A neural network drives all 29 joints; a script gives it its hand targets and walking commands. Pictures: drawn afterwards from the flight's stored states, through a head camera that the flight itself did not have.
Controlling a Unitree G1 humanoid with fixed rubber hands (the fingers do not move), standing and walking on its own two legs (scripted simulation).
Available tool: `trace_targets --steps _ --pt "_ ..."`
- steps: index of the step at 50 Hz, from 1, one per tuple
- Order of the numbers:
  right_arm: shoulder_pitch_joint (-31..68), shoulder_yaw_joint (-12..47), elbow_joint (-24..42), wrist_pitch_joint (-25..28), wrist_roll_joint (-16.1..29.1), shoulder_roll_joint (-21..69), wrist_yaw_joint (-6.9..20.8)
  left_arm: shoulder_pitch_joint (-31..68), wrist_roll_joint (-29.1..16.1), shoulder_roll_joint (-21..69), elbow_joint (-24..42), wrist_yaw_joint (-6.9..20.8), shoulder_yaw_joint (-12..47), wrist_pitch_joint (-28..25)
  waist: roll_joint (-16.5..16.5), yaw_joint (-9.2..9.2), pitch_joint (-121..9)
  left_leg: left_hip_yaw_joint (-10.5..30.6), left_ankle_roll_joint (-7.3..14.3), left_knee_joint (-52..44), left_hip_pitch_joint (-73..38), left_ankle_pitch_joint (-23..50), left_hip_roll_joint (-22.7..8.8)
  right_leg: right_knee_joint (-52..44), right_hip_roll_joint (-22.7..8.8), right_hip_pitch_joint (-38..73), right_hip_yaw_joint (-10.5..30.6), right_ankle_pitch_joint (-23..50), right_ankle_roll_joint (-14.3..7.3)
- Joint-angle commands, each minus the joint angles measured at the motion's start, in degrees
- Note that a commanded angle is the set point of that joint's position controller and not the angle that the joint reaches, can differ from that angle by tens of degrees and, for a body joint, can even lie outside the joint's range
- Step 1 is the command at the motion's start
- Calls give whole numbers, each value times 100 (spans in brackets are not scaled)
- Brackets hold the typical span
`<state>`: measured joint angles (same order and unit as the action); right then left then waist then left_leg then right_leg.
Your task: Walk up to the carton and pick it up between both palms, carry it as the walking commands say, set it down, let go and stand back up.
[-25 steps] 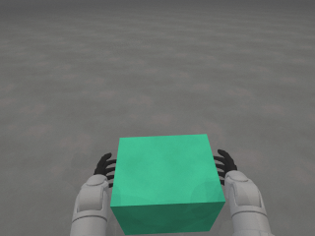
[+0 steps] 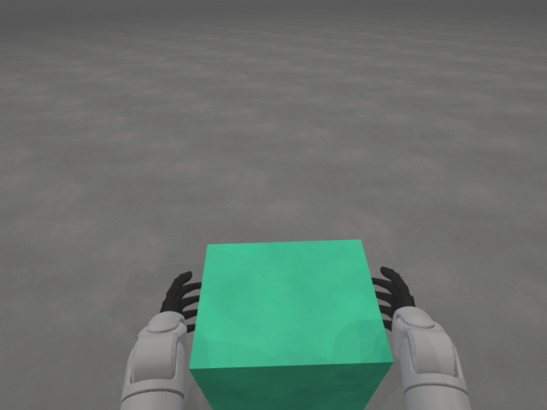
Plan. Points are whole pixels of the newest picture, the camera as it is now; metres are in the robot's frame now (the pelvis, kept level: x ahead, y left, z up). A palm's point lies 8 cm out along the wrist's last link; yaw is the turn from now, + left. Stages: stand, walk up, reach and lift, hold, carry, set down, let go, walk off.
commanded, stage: hold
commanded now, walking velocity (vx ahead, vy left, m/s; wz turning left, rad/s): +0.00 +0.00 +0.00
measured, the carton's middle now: (286, 328) +0.30 +0.00 -0.02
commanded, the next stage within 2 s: carry in 1.30 s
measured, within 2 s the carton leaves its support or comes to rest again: neither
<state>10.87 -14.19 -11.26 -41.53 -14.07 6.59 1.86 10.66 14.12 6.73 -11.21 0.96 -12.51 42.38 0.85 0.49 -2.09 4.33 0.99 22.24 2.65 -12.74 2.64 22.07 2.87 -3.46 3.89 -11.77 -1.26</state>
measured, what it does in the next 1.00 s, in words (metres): stands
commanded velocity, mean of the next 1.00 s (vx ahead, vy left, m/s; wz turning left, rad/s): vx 0.00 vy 0.00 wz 0.00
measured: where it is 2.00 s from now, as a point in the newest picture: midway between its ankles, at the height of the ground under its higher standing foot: outside the picture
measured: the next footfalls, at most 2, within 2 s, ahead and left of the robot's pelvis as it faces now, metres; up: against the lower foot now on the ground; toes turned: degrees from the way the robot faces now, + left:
left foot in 1.68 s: +0.01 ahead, +0.21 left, +0.00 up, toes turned +7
right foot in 1.86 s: -0.06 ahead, -0.01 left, +0.00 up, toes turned -2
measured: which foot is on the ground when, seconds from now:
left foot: down 0.00-1.00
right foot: down 0.00-1.00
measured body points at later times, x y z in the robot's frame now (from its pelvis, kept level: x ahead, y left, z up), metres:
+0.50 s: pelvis -0.01 +0.00 +0.00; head -0.06 -0.01 +0.45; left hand +0.28 +0.17 +0.04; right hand +0.28 -0.18 +0.04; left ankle +0.00 +0.11 -0.74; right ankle +0.01 -0.11 -0.74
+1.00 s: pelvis -0.01 +0.00 +0.00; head -0.05 +0.00 +0.45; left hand +0.28 +0.17 +0.03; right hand +0.28 -0.17 +0.03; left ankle +0.00 +0.11 -0.74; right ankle +0.01 -0.11 -0.74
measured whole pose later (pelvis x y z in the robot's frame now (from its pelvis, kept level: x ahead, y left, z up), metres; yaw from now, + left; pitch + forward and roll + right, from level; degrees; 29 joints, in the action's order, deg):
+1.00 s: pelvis -0.01 +0.00 +0.00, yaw +0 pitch -6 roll +0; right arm 9.6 -13.4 -9.2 -41.2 -13.6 7.7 0.9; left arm 9.6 13.8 5.8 -9.6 1.7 -12.0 41.9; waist 0.0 0.0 -0.6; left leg 4.5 0.8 22.2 4.1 -12.0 2.5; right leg 21.7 3.1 -4.8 3.8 -10.9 -1.4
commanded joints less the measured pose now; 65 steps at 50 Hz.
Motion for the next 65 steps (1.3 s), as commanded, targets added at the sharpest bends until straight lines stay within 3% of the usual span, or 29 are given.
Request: trace_targets --steps 1,5,6,8,10,11,13,14,15,18,19,20,22,25,26,27,29,32,39,44,45,49,50,52,59,62,63,64,65 --pt "3419 3674 540 121 1669 5073 1381 3209 -1621 4897 373 1457 3381 -224 -244 -126 -1137 190 -53 -380 36 1140 61 -252 99 374 144 1120 93" --pt "3214 3589 397 96 1616 5038 1391 3437 -1661 4921 594 1458 3514 -256 -29 -48 -931 131 -84 -349 -188 977 91 -353 93 -37 159 823 43" --pt "3228 3609 378 102 1594 4967 1379 3377 -1722 4956 428 1485 3509 -243 -326 -13 -937 177 -66 -387 -153 829 65 -381 148 -33 124 638 73" --pt "3314 3486 241 123 1597 5059 1434 3671 -1598 4864 576 1495 3409 -260 142 -134 -707 53 -69 -427 189 576 129 -364 41 18 207 541 12" --pt "3633 3584 379 193 1612 5058 1433 3796 -1718 5074 437 1529 3516 -286 -75 -69 -895 99 -68 -359 139 308 121 -347 85 -59 158 203 25" --pt "3394 3409 13 173 1576 5061 1422 3857 -1687 4988 432 1536 3534 -306 221 -14 -734 114 -66 -376 132 151 46 -323 47 -143 219 105 -35" --pt "3467 3455 70 177 1592 5164 1442 3903 -1689 4880 498 1546 3503 -330 77 -117 -793 64 -60 -350 110 127 103 -347 30 -155 218 37 -24" --pt "3531 3450 47 190 1551 5100 1453 3931 -1710 5012 390 1551 3544 -339 -77 12 -828 77 -75 -352 36 34 91 -349 77 -229 148 -69 14" --pt "3573 3554 181 250 1638 5200 1463 3947 -1746 5046 440 1570 3597 -374 99 -89 -1099 104 -80 -317 117 150 116 -296 67 -27 162 112 -5" --pt "3614 3760 479 243 1705 5309 1434 3566 -1721 5116 506 1577 3597 -389 -91 -140 -1515 87 -61 -212 -37 755 162 -265 83 185 153 739 120" --pt "3383 3699 266 223 1719 5256 1441 3642 -1810 5177 420 1566 3602 -358 103 6 -1234 91 -50 -261 101 772 132 -257 26 110 212 827 70" --pt "3526 3745 459 253 1784 5249 1430 3500 -1753 5186 396 1531 3504 -342 -22 -135 -1500 143 -84 -236 -25 1062 80 -162 54 242 187 1042 54" --pt "3175 3618 233 147 1692 5172 1412 3561 -1813 5098 568 1539 3635 -312 1 31 -1216 111 -87 -274 -43 992 132 -280 81 75 200 924 38" --pt "3326 3614 348 104 1649 5161 1401 3447 -1676 4861 460 1541 3383 -269 -190 -111 -1203 76 -65 -345 151 864 135 -303 31 265 204 939 91" --pt "3050 3607 269 81 1596 5057 1360 3175 -1737 4912 270 1521 3461 -239 -346 125 -1069 156 -54 -334 38 1064 113 -294 33 136 144 1198 146" --pt "2985 3692 299 83 1649 5171 1337 3266 -1817 4913 387 1535 3506 -250 -405 -19 -1303 145 -66 -329 -93 1346 135 -328 84 240 145 1431 165" --pt "2865 3736 380 69 1660 5223 1319 3349 -1805 4941 629 1520 3608 -244 -173 40 -1126 141 -70 -372 22 1216 156 -328 85 226 141 1306 141" --pt "3048 3830 745 57 1742 5227 1304 3104 -1720 4866 714 1520 3502 -224 -431 -113 -1082 127 -70 -342 -18 1317 178 -372 34 310 216 1535 187" --pt "2961 3419 272 66 1526 4964 1349 3450 -1629 4773 656 1499 3517 -215 239 -17 -686 67 -124 -529 149 599 146 -481 69 95 142 601 35" --pt "3050 3735 494 219 1696 5142 1333 3445 -1833 4837 885 1529 3764 -378 -92 -22 -1129 82 -106 -329 7 971 196 -381 117 196 177 1018 76" --pt "3201 3663 530 233 1694 5192 1334 3559 -1807 4903 859 1530 3676 -363 228 -52 -1385 47 -106 -296 59 975 197 -317 27 351 252 1088 61" --pt "3236 3782 757 227 1694 5074 1325 3219 -1746 4846 751 1470 3655 -344 -13 -54 -1669 97 -136 -320 -49 1217 191 -271 83 353 139 1264 136" --pt "3139 3777 755 216 1670 5074 1285 3281 -1834 4916 774 1496 3783 -357 -321 71 -1497 158 -84 -291 -111 1169 141 -276 118 191 138 1118 110" --pt "2926 3730 507 166 1654 4966 1279 3128 -1768 4983 538 1481 3743 -289 55 131 -1187 107 -136 -368 -52 1130 179 -341 138 57 110 1023 90" --pt "3323 3487 388 74 1531 4970 1404 3125 -1473 4874 303 1460 3307 -224 -278 -186 -620 93 -82 -443 183 628 150 -403 138 -110 72 451 39" --pt "3554 3273 31 105 1458 4947 1451 3660 -1505 4889 260 1484 3253 -272 -197 -66 -615 137 -69 -474 303 107 94 -366 98 -143 112 0 -10" --pt "3287 3338 80 157 1494 5016 1471 3644 -1605 5032 455 1506 3506 -287 87 119 -604 82 -120 -427 146 337 146 -366 109 -287 116 248 -17" --pt "3418 3455 199 184 1566 5079 1469 3747 -1669 5000 570 1502 3472 -336 -210 -40 -891 123 -81 -397 239 390 104 -315 126 -40 119 303 5" --pt "3330 3917 559 84 1826 5189 1438 3840 -1793 4991 901 1499 3821 -293 335 -56 -1374 384 157 107 725 1060 -828 342 -1102 -381 328 777 -113"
